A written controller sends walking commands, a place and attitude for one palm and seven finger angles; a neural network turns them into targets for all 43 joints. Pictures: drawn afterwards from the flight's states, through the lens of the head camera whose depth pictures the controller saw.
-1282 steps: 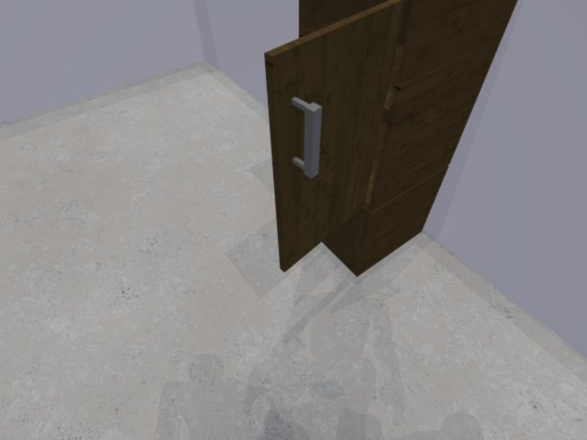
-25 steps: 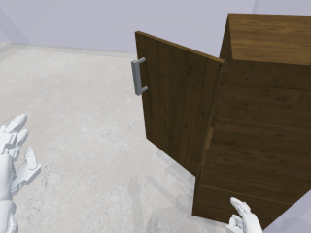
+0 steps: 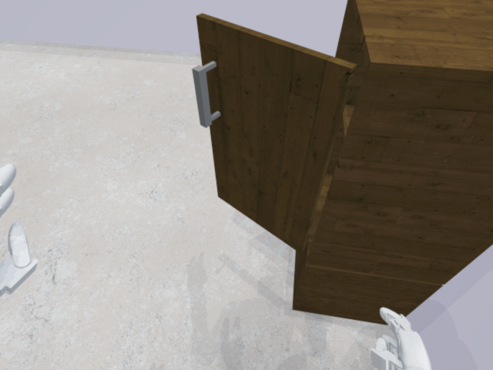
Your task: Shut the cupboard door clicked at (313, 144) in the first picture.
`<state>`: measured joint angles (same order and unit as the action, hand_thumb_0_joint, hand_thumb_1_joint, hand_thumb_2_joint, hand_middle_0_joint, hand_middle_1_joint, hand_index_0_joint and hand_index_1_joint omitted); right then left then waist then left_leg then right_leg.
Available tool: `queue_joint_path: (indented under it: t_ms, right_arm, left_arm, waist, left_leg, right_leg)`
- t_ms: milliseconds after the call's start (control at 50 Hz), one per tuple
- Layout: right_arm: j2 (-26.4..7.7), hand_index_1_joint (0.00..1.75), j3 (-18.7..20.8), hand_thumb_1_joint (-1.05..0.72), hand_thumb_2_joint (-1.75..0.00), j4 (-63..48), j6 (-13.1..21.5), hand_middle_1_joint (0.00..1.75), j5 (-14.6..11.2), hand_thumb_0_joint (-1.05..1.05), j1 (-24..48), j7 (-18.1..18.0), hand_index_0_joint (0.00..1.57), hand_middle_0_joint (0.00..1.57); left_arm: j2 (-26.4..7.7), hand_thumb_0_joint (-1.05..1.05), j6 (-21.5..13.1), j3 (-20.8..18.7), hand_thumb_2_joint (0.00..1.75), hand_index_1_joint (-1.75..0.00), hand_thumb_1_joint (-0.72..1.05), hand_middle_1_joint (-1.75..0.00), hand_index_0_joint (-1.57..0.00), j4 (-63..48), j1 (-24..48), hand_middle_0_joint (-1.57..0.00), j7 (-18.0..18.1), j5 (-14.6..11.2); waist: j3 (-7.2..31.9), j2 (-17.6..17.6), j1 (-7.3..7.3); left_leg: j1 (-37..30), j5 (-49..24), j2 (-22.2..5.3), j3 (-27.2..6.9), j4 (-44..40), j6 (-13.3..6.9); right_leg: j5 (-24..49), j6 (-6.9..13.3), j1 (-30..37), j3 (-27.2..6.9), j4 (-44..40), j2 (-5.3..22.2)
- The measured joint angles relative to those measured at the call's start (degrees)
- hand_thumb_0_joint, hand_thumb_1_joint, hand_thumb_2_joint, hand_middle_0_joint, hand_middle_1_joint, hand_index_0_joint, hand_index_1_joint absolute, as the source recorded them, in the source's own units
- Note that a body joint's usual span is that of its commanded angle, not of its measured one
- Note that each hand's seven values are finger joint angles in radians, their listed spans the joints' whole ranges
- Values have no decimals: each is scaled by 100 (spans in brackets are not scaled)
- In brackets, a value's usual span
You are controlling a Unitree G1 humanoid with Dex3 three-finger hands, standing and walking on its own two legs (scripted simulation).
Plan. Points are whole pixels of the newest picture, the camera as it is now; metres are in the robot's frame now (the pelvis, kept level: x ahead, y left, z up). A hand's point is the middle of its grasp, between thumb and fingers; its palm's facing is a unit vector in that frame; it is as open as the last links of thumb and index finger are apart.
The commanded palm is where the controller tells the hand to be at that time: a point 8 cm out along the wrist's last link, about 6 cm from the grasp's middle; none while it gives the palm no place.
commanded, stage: step back with the hand held close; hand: left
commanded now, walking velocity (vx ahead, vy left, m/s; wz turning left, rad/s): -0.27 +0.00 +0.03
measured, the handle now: (208, 95) +0.67 +0.13 +0.09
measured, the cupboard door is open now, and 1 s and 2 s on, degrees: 59 59 59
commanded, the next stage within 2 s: stop stepping back and stand still in 0.96 s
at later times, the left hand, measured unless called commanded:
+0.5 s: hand out of the picture +0.11 +0.27 +0.17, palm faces +0.52 -0.73 -0.44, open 7.4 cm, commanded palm +0.05 +0.31 +0.18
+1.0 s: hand out of the picture +0.06 +0.25 +0.16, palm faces +0.37 -0.82 -0.44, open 7.5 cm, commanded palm -0.02 +0.29 +0.18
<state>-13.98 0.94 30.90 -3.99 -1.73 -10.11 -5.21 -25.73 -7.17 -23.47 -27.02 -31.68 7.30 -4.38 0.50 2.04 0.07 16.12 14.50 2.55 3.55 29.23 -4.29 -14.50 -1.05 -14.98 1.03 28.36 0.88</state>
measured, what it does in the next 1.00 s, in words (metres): walks backwards: right foot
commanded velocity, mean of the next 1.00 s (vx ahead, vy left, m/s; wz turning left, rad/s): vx -0.35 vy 0.00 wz -0.02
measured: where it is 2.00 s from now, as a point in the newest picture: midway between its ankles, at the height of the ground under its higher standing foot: outside the picture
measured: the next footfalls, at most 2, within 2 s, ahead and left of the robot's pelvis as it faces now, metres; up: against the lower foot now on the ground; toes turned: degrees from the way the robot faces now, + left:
right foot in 0.96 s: -0.29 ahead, -0.14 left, +0.00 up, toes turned -2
left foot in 1.26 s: -0.09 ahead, +0.08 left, +0.00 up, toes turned -2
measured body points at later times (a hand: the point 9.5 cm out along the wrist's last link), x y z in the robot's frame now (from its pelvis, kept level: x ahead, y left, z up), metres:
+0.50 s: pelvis -0.07 +0.00 -0.02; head -0.07 +0.01 +0.43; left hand +0.08 +0.31 +0.19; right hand +0.09 -0.24 -0.10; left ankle +0.01 +0.07 -0.73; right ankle +0.00 -0.13 -0.74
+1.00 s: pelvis -0.17 -0.01 -0.01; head -0.10 +0.02 +0.43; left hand +0.04 +0.29 +0.19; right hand +0.06 -0.21 -0.08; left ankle +0.01 +0.07 -0.74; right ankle -0.33 -0.14 -0.73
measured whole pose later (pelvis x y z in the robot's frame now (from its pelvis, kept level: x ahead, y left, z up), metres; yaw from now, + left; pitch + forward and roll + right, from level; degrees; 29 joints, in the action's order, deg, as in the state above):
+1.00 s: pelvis -0.17 -0.01 -0.01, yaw -2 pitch +6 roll -4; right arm -8.8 -1.1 35.9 7.3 0.7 -2.1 -2.4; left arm -26.9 -14.7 -25.4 -32.2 -25.0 7.4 -4.3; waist -1.5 -0.9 2.7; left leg 33.3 -6.3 -3.4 6.1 20.3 -4.1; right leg -21.0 -0.6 -2.1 0.3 19.3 -2.9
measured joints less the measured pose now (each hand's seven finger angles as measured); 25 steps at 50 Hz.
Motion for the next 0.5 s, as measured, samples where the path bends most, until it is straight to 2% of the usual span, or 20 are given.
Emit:
queue_joint_path:
  t_ms: [100,260,380,440,500]
  right_arm:
    - [74,30,-66,-90,-90,-91,68,30,12,1,-37,22,20,20]
    - [78,30,-123,-90,-90,-51,279,30,27,1,-237,15,20,21]
    - [99,30,-128,-90,-90,97,484,30,86,1,-395,29,20,21]
    - [127,30,-116,-90,-90,170,541,30,99,2,-400,69,20,21]
    - [132,30,-77,-90,-90,252,576,30,137,2,-383,131,20,21]
  left_arm:
    - [-46,2,-108,-152,90,-30,88,-31,-21,-32,-6,-21,39,18]
    - [283,2,-270,-94,90,-30,88,-31,-21,140,145,-21,85,233]
    - [335,2,-451,-173,90,-30,88,-31,-21,-56,350,-21,95,362]
    - [290,2,-593,-274,90,-30,88,-31,-21,-163,339,-21,111,366]
    - [292,2,-693,-276,90,-30,88,-31,-21,-217,313,-21,154,333]
  waist:
    - [64,-58,-12]
    - [25,-64,12]
    - [-115,-104,15]
    - [-119,-125,32]
    - [-56,-166,33]
  left_leg:
    - [191,-69,0,46,132,-59]
    - [609,-92,-24,-54,570,-119]
    - [845,-105,-40,-178,875,-100]
    - [964,133,-77,-174,1045,-51]
    - [1105,527,-66,-174,1144,93]
  right_leg:
    - [91,-38,-191,-37,115,8]
    - [174,-64,-494,36,403,-32]
    - [44,-35,-601,-44,713,-148]
    - [53,14,-677,-9,776,-159]
    - [135,53,-772,-16,717,-144]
